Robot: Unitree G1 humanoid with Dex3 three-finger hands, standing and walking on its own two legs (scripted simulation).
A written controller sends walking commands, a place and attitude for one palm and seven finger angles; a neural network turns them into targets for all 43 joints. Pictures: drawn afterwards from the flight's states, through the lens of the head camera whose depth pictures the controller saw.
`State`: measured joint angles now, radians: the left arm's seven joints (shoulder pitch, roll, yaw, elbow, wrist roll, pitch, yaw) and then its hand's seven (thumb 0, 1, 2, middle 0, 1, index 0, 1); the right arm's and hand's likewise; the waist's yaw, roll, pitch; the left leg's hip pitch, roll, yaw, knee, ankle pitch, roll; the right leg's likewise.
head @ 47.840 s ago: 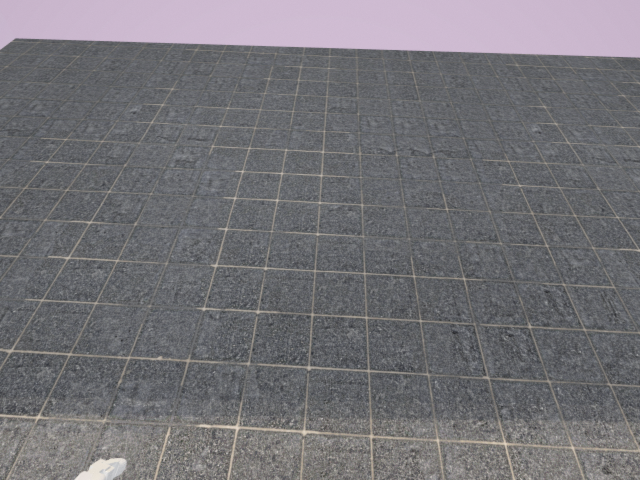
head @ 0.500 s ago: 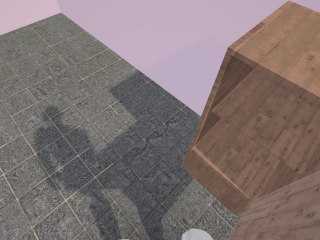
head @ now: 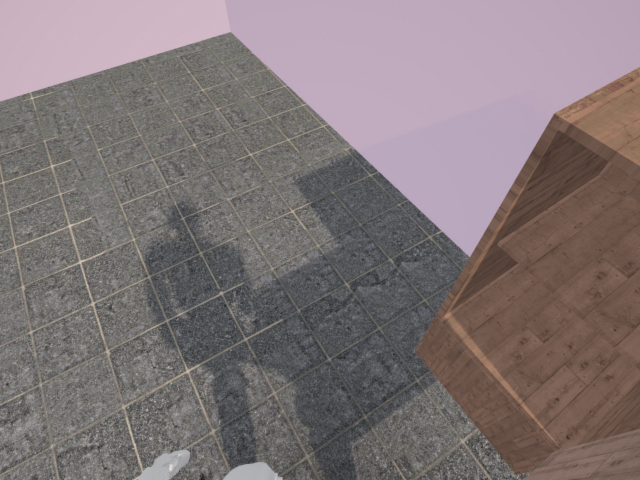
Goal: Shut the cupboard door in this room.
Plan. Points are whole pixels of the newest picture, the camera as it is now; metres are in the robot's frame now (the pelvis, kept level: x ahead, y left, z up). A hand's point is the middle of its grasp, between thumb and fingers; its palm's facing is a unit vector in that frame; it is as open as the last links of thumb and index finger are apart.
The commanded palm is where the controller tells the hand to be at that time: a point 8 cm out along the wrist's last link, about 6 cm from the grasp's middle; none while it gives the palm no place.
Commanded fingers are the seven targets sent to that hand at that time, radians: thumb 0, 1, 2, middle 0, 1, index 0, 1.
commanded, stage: turn or walk to find it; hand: left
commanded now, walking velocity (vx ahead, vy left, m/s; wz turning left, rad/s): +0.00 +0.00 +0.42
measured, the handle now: out of the picture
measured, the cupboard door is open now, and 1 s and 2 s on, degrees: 89 66 55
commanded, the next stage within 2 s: none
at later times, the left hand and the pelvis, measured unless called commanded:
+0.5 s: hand out of the picture +0.07 +0.20 -0.17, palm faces +0.22 -0.96 -0.19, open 7.4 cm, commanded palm none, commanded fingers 0.00 0.90 0.90 -0.20 -0.30 -0.20 -0.30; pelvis +0.01 +0.00 +0.00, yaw +13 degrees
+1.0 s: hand out of the picture -0.01 +0.30 -0.16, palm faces +0.42 -0.88 -0.23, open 7.4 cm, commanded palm none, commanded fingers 0.00 0.90 0.90 -0.20 -0.30 -0.20 -0.30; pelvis -0.01 +0.07 +0.01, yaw +25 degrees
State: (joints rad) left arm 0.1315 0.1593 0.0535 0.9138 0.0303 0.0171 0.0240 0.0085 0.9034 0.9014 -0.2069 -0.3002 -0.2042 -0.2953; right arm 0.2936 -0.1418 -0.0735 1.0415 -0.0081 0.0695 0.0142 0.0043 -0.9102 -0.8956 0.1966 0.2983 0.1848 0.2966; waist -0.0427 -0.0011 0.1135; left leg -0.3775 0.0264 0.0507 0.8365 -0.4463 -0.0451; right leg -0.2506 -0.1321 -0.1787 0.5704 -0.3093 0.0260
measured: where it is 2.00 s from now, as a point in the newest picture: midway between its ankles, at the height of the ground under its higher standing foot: outside the picture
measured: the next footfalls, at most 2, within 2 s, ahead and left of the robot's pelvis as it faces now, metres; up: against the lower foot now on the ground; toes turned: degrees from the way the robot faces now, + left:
left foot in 0.06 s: +0.03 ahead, +0.13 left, +0.00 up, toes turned +6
right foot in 0.48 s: +0.05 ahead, -0.10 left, +0.00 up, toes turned +8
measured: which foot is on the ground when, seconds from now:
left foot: up 0.00-0.04, down 0.06-0.48, up 0.50-0.76, down 0.78-1.00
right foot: down 0.00-0.06, up 0.08-0.46, down 0.48-0.78, up 0.80-1.00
